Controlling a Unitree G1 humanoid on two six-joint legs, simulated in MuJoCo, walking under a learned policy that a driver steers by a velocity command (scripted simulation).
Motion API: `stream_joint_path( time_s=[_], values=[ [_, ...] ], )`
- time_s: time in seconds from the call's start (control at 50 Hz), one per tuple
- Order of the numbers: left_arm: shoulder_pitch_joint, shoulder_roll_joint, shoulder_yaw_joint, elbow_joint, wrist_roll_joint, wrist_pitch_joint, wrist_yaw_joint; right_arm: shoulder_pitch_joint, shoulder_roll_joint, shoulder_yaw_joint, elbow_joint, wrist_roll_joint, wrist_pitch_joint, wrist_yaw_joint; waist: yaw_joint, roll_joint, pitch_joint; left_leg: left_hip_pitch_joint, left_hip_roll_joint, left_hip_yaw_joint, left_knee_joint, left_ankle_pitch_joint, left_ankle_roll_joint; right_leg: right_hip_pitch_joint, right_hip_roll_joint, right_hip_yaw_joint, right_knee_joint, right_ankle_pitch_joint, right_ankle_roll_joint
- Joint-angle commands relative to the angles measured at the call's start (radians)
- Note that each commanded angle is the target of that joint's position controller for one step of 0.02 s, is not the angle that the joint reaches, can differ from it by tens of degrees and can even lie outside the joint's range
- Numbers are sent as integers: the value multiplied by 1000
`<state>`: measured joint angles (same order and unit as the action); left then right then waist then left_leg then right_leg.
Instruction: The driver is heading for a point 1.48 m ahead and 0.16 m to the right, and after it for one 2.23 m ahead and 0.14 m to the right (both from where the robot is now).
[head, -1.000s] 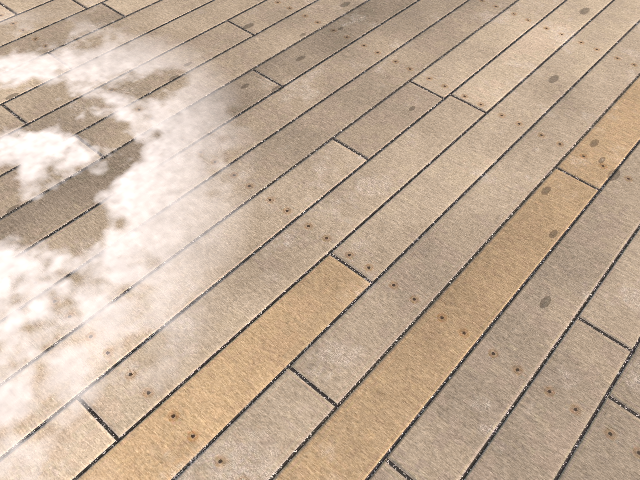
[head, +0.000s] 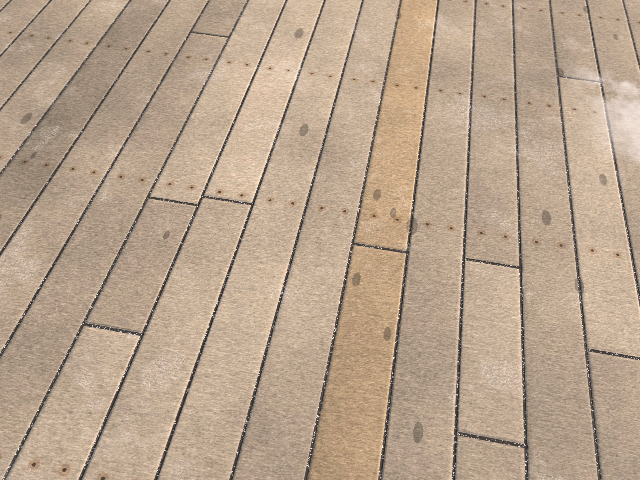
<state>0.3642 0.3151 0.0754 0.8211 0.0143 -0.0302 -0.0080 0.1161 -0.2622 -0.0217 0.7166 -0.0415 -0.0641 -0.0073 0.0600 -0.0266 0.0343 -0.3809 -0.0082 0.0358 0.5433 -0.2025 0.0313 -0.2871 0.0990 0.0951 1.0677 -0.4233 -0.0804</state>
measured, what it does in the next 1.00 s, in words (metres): walks ahead, turning right: right foot, then left foot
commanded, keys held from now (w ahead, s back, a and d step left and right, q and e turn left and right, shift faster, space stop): w+e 0.42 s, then w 0.10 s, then no key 0.48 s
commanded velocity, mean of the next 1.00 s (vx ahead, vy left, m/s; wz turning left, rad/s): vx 0.36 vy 0.00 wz -0.38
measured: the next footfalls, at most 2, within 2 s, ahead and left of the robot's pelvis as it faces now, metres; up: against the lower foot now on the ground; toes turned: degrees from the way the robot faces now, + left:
right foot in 0.42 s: +0.34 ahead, -0.15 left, +0.00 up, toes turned -20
left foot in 0.90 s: +0.56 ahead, -0.06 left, +0.00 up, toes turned -19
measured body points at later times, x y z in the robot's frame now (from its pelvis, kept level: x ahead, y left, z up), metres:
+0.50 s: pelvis +0.25 -0.06 -0.01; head +0.29 -0.08 +0.44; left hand +0.52 +0.11 -0.10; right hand +0.17 -0.32 -0.15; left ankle +0.10 +0.10 -0.65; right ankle +0.30 -0.14 -0.73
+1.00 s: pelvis +0.42 -0.10 +0.00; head +0.45 -0.10 +0.45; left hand +0.56 +0.12 -0.15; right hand +0.43 -0.36 -0.12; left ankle +0.52 -0.05 -0.73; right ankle +0.31 -0.15 -0.70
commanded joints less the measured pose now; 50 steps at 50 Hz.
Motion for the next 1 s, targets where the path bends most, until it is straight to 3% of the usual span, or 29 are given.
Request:
stream_joint_path(
  time_s=[0.02, 0.06, 0.12, 0.26, 0.34, 0.38, 0.4, 0.42, 0.44, 0.46, 0.48, 0.5, 0.52, 0.54, 0.56, 0.58, 0.62, 0.66, 0.68, 0.7, 0.8, 0.82, 0.88, 0.9, 0.92, 0.94, 0.96, 0.98, 1.0],
  values=[
    [-20, 65, 10, -77, 22, 5, -20, 130, -91, -30, -10, 6, -8, -7, -66, 112, -24, 281, 296, -330, -325, -36, 108, -319, -131, -3, 91, 79, 19],
    [-21, 52, 5, -84, 25, 25, -36, 155, -104, -36, 12, 17, -26, -1, -56, 147, -30, 245, 274, -237, -354, 85, 115, -298, -139, -24, 90, 115, 33],
    [-104, 40, 1, -117, 22, 34, -49, 183, -105, -41, 34, 25, -42, 7, -57, 116, -16, 281, 270, -118, -380, 218, 120, -378, -151, -30, 63, 194, 46],
    [-332, -5, -27, -196, 19, 27, -74, 238, -124, -52, 78, 24, -37, 7, -100, 118, 36, 309, 243, 83, -394, 282, 98, -362, -162, -124, -280, 403, 47],
    [-402, 3, -29, -229, 29, 27, -79, 296, -156, -61, 110, 23, -18, -3, -117, 113, 51, 416, 281, 134, -332, 426, 79, -315, -134, -193, -411, 299, -5],
    [-366, 16, -21, -224, 35, 27, -68, 305, -184, -65, 123, 21, -4, -10, -92, 131, 13, 463, 286, 177, -194, 745, 64, -221, -73, -234, -447, 187, -45],
    [-292, 31, -12, -206, 38, 23, -60, 307, -200, -68, 126, 21, 5, -12, -57, 134, -38, 473, 285, 192, -59, 879, 61, -133, -31, -244, -469, 144, -71],
    [-143, 50, 2, -160, 42, 13, -49, 295, -207, -67, 121, 26, 14, -13, 13, 106, -124, 416, 269, 219, 149, 869, 46, 53, 9, -242, -540, 171, -102],
    [31, 114, 28, -109, 54, 8, -32, 299, -178, -56, 96, 22, 14, -11, 83, 16, -239, 205, 248, 221, 431, 577, 17, 335, -106, -60, -588, 100, -149],
    [-4, 230, 55, -129, 26, 14, -19, 318, -64, -31, 14, 34, 6, 11, 15, -278, -341, -260, 47, 195, 810, -299, -47, 656, -427, 508, -684, 58, -281],
    [40, 219, 55, -153, 11, 24, -7, 234, -151, -46, 4, 21, 1, 11, 74, -93, -371, -354, 29, -6, 902, -299, -44, 641, -475, 616, -766, 233, -304],
    [11, 174, 42, -118, 7, 22, 5, 164, -130, -41, -7, 34, -6, 15, 55, -22, -240, -389, 85, -40, 881, -200, -32, 552, -439, 416, -745, 383, -283],
    [-16, 113, 24, -96, 2, 12, 9, 181, -107, -31, 7, 37, -15, 13, 4, 23, -126, -330, 120, -40, 766, -150, -25, 390, -392, 298, -748, 580, -238],
    [-84, 69, 8, -91, -2, 4, 10, 174, -95, -30, 21, 25, -3, 15, -47, 59, -74, -258, 146, -49, 669, -138, -24, 286, -314, 192, -774, 650, -168],
    [-113, 66, 2, -100, -2, -7, 11, 250, -89, -26, 39, 14, 18, 13, -83, -13, -74, -171, 138, -40, 656, -142, -35, 209, -325, 152, -779, 824, -185],
    [-118, 46, -6, -92, -8, -19, 5, 272, -95, -28, 55, 6, 36, 10, -98, -11, -71, -122, 135, -39, 636, -154, -43, 165, -312, 118, -782, 949, -184],
    [-112, 57, -7, -71, -8, -34, 0, 281, -81, -31, 69, 9, 49, 16, -115, 10, -67, -96, 112, -23, 567, -119, -53, 132, -276, 46, -797, 1024, -174],
    [-97, 61, -10, -54, -5, -35, 3, 245, -66, -31, 70, 14, 58, 20, -108, 15, -74, -105, 98, -8, 501, -36, -55, 134, -238, -3, -805, 1063, -136],
    [-78, 68, -12, -41, -6, -38, 2, 234, -46, -24, 60, 13, 58, 19, -105, -36, -58, -91, 100, -11, 430, -18, -53, 121, -255, -13, -786, 1152, -142],
    [-68, 55, -15, -26, -8, -36, 2, 196, -46, -21, 55, 13, 55, 16, -92, -45, -38, -106, 94, -2, 375, 9, -51, 139, -244, -27, -781, 1164, -126],
    [-25, 55, -21, 20, -1, -22, 16, 101, -41, -16, 50, 22, 47, 5, -40, -63, -63, -62, 50, 9, 169, 100, -28, 232, -246, -25, -740, 1075, -103],
    [-20, 46, -24, 30, 0, -20, 19, 93, -50, -18, 55, 20, 45, 1, -36, -43, -53, -56, 36, 12, 145, 82, -19, 251, -249, -21, -724, 1081, -99],
    [-46, 49, -26, 50, -7, -13, 30, 162, -51, -22, 88, 15, 34, -13, -72, -43, -38, 63, 13, 5, -19, 67, 20, 250, -260, 19, -623, 1036, -79],
    [-62, 48, -28, 55, -15, -15, 32, 222, -54, -23, 112, 10, 22, -18, -108, -12, -54, 181, 29, -14, -146, 234, 36, 221, -228, 10, -550, 959, -47],
    [-38, 26, -38, 43, -15, -24, 34, 284, -116, -34, 127, 6, 8, -26, -109, 69, -130, 351, 164, -137, -124, 654, 63, 148, -174, -9, -446, 738, -8],
    [110, -31, -48, 74, -31, -15, 34, 288, -155, -41, 127, 22, 15, -27, -56, 225, -235, 480, 363, -316, -72, 1018, 228, 62, -60, -50, -286, 175, 21],
    [79, 2, -42, 97, -17, 14, 40, 267, -94, -22, 126, 42, 25, -17, -86, 218, -251, 415, 411, -409, -136, 905, 298, 23, -23, -38, -215, -208, 22],
    [20, 21, -34, 95, -4, 29, 39, 218, -78, -14, 123, 37, 28, -11, -76, 157, -155, 315, 379, -382, -195, 691, 292, -4, -30, -18, -158, -245, 28],
    [-19, 14, -33, 97, 4, 39, 35, 163, -66, -7, 119, 27, 35, -14, -61, 116, -104, 244, 336, -342, -237, 501, 258, -7, -44, -13, -152, -207, 36]
  ],
)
